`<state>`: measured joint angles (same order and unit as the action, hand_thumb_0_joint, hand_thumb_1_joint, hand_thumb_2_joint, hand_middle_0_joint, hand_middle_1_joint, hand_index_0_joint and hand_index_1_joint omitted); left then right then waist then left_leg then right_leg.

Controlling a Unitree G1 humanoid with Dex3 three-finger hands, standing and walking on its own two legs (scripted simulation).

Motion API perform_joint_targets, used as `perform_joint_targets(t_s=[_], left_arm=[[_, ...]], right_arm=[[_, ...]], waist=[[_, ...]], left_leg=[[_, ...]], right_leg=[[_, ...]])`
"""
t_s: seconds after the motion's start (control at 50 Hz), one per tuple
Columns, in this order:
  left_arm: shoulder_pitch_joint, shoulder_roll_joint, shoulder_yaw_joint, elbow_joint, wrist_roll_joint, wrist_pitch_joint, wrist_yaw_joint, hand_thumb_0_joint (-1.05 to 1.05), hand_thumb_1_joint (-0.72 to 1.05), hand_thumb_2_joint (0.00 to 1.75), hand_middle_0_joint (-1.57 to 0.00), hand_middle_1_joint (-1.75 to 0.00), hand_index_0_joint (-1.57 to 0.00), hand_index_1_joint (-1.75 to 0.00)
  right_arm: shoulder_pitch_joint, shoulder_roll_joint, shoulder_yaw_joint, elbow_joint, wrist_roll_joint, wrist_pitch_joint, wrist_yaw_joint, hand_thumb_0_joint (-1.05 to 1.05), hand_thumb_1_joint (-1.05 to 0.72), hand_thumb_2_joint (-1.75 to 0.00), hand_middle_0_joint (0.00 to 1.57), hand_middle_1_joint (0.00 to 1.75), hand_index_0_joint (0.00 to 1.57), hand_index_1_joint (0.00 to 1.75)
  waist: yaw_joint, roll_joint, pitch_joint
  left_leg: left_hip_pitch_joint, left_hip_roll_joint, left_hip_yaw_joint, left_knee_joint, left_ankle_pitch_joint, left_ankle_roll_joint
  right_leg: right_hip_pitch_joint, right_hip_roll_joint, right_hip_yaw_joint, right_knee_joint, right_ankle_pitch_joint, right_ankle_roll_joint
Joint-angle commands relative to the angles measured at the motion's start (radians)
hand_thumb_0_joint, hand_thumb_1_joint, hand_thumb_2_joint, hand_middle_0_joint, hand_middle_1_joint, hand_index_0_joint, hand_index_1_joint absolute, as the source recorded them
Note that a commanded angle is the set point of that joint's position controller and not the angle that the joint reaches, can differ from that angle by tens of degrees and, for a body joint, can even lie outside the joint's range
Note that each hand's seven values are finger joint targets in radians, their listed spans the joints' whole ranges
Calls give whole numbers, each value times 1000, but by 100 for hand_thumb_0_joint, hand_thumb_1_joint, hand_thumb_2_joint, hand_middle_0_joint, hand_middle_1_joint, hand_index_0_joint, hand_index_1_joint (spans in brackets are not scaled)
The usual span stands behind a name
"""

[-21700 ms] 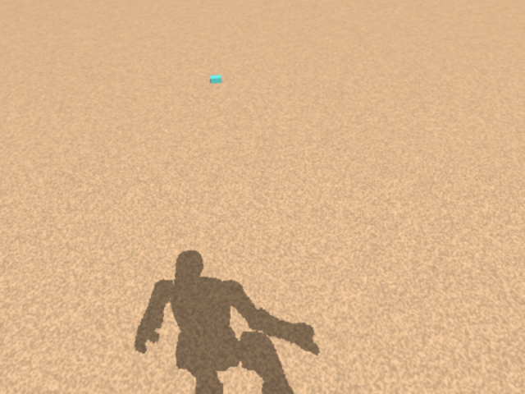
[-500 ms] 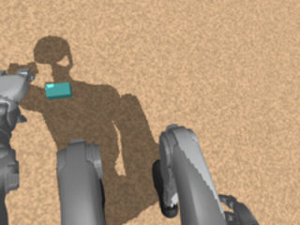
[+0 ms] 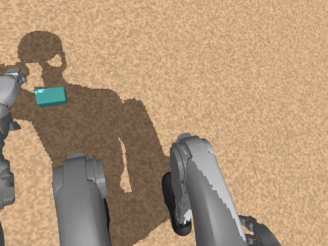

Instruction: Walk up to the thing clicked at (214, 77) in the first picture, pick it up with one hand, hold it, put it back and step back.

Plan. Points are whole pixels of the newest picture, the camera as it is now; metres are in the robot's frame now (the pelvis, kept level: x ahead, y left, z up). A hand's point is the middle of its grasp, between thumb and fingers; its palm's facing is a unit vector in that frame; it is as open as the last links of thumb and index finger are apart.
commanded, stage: rise first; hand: left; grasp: from above
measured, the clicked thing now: (52, 97) +0.51 +0.25 -0.31
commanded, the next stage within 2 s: approach in 1.62 s
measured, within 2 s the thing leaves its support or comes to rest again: neither
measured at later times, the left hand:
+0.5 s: hand (13, 102) +0.46 +0.31 -0.19, palm faces -0.47 -0.06 -0.88, open 12.6 cm
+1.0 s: hand (14, 98) +0.47 +0.30 -0.19, palm faces -0.47 -0.06 -0.88, open 12.5 cm
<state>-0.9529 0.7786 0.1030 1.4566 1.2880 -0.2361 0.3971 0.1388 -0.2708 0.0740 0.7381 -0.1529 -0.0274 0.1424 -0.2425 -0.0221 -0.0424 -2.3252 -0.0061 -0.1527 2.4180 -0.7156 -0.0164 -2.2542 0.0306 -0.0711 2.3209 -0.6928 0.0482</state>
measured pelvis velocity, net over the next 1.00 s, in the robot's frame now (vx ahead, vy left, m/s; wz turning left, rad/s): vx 0.00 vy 0.00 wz -0.02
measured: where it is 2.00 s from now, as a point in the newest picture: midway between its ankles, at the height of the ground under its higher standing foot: (141, 225)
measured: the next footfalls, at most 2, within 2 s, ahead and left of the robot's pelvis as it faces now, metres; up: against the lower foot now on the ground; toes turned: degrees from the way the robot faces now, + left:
none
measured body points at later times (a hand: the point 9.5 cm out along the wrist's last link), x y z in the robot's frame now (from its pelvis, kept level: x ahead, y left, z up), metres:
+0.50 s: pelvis +0.00 +0.00 -0.01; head +0.25 +0.08 +0.36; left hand +0.48 +0.31 -0.14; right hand +0.04 -0.27 -0.10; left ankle +0.07 +0.13 -0.30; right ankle +0.10 -0.13 -0.30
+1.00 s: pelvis +0.00 +0.00 -0.01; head +0.25 +0.08 +0.36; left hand +0.49 +0.30 -0.14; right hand +0.03 -0.27 -0.10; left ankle +0.07 +0.13 -0.30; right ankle +0.10 -0.13 -0.30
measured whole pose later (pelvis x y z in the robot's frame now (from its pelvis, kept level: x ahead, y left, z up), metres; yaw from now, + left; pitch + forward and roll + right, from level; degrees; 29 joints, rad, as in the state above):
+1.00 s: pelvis +0.00 +0.00 -0.01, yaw -1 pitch +34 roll -10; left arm -1.02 0.83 0.08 1.51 1.29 -0.20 0.39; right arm 0.16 -0.28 0.13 0.71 -0.16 -0.04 0.16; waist -0.29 -0.03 -0.01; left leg -2.35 -0.01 -0.17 2.44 -0.70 -0.01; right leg -2.27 0.04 -0.09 2.33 -0.67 0.05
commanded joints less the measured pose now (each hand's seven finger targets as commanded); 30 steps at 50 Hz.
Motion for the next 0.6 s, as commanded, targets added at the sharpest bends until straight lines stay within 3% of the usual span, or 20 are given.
perform_joint_targets(t_s=[0.0, 0.04, 0.08, 0.1, 0.16, 0.18, 0.24, 0.28, 0.32, 0.42, 0.46, 0.58], left_arm=[[-293, 246, 28, -121, -17, -5, 48, 0, -27, 79, -29, -78, -30, -77], [-308, 236, 13, -105, -9, -8, 48, 0, -28, 79, -30, -78, -30, -77], [-306, 265, 27, -92, -10, -11, 54, 0, -28, 79, -29, -78, -30, -78], [-299, 262, 26, -85, -12, -9, 56, 0, -36, 87, -31, -74, -27, -77], [-336, 273, 33, -112, -8, -7, 64, 0, -27, 79, -31, -76, -31, -77], [-319, 246, 13, -96, -5, -5, 63, 0, -29, 80, -31, -77, -31, -77], [-349, 263, 20, -102, -10, -5, 67, 0, -27, 78, -32, -76, -31, -76], [-341, 259, 15, -86, -3, 1, 65, 0, -27, 79, -31, -76, -31, -77], [-346, 277, 23, -79, -3, 2, 66, 0, -28, 79, -31, -77, -31, -77], [-347, 261, 8, -66, -5, 11, 60, 0, -27, 79, -31, -77, -31, -77], [-369, 292, 23, -86, -7, 11, 59, 0, -27, 79, -32, -76, -31, -77], [-371, 290, 18, -100, -14, 14, 52, 0, -29, 81, -31, -76, -30, -77]], right_arm=[[205, -258, -78, -8, 2, -7, -14, 0, -90, -90, 20, 30, 20, 30], [210, -257, -71, -10, 0, -6, -11, 0, -90, -90, 20, 30, 20, 30], [207, -260, -69, -8, -2, -5, -12, 0, -90, -90, 20, 30, 20, 30], [209, -258, -66, -8, -2, -8, -12, 0, -91, -90, 20, 30, 20, 30], [210, -267, -67, -8, -5, -12, -12, 0, -90, -90, 20, 30, 20, 30], [211, -260, -67, -8, -4, -15, -10, 0, -90, -90, 20, 30, 20, 30], [205, -267, -65, -9, -3, -16, -11, 0, -90, -90, 20, 30, 20, 30], [215, -268, -58, -11, -8, -18, -8, 0, -90, -90, 20, 30, 20, 30], [212, -269, -57, -11, -7, -18, -9, 0, -90, -90, 20, 30, 20, 30], [217, -271, -52, -14, -5, -22, -8, 0, -90, -90, 20, 30, 20, 30], [219, -278, -52, -12, -4, -23, -9, 0, -90, -90, 20, 30, 20, 30], [232, -274, -40, -11, -9, -23, -3, 0, -90, -90, 20, 30, 20, 30]], waist=[[6, 338, -673], [-18, 325, -664], [-9, 303, -658], [-6, 293, -643], [-15, 336, -667], [-21, 338, -649], [-21, 351, -657], [-38, 346, -643], [-30, 333, -654], [-40, 354, -624], [-39, 358, -650], [-47, 345, -677]], left_leg=[[557, -4, 95, -252, 241, 38], [531, -7, 96, -244, 233, 41], [497, -9, 102, -235, 214, 48], [499, -8, 103, -234, 219, 48], [533, -4, 95, -239, 216, 41], [535, -3, 95, -235, 222, 40], [530, -4, 89, -244, 212, 37], [522, -4, 90, -235, 223, 39], [511, -4, 89, -234, 207, 42], [524, -4, 86, -239, 210, 36], [531, -4, 85, -230, 219, 38], [519, -2, 93, -206, 258, 43]], right_leg=[[315, 17, -96, -203, 256, -82], [327, 20, -99, -207, 257, -81], [342, 22, -93, -217, 246, -78], [342, 20, -92, -218, 249, -78], [315, 20, -100, -205, 240, -81], [314, 21, -100, -205, 248, -82], [297, 20, -104, -196, 237, -84], [311, 19, -106, -198, 250, -80], [308, 21, -106, -198, 238, -82], [293, 19, -108, -196, 237, -83], [297, 19, -107, -191, 249, -82], [360, 24, -102, -200, 296, -75]])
